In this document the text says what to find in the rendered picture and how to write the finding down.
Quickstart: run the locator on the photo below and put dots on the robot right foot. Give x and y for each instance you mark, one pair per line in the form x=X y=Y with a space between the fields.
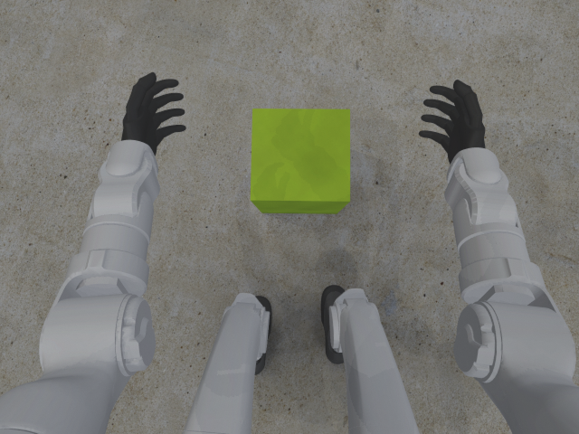
x=329 y=295

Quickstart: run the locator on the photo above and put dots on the robot right upper arm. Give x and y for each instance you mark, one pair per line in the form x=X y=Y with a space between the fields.
x=523 y=358

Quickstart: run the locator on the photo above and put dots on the left robot forearm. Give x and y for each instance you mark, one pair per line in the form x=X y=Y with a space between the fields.
x=113 y=252

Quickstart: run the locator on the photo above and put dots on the robot left upper arm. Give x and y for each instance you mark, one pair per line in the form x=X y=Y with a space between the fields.
x=91 y=347

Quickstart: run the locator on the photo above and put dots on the right robot forearm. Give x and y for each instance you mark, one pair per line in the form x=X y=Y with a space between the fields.
x=493 y=254

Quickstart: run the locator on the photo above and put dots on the left robot hand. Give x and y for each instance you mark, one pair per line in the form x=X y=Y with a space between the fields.
x=141 y=120

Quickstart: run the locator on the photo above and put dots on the right robot shin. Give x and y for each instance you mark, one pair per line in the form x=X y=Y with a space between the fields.
x=354 y=293

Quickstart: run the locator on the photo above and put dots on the right robot hand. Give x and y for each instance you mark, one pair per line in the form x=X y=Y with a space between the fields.
x=465 y=129

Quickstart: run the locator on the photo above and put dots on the carton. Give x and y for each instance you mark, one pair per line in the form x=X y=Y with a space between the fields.
x=300 y=160

